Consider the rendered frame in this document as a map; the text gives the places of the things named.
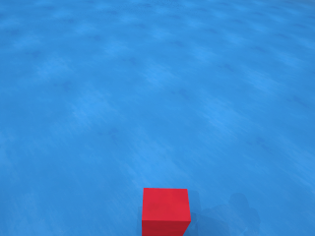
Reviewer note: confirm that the carton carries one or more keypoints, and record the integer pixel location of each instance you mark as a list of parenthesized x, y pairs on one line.
[(165, 212)]

